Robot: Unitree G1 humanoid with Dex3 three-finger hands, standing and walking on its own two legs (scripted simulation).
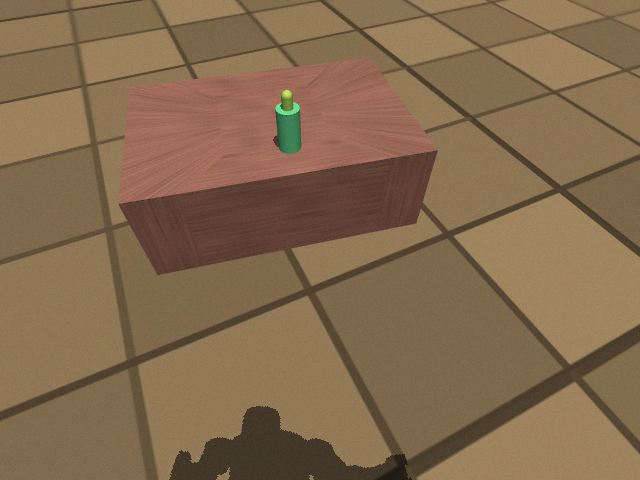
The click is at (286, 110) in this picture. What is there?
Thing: necked bottle
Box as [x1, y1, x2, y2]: [275, 90, 300, 153]
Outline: 284,90 281,94 281,102 275,107 278,143 281,151 286,153 292,153 300,148 299,106 292,101 292,95 290,91
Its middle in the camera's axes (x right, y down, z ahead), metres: -0.10 -0.38 +1.30
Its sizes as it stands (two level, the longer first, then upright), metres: 0.080 0.080 0.216
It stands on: a support 0.39 m high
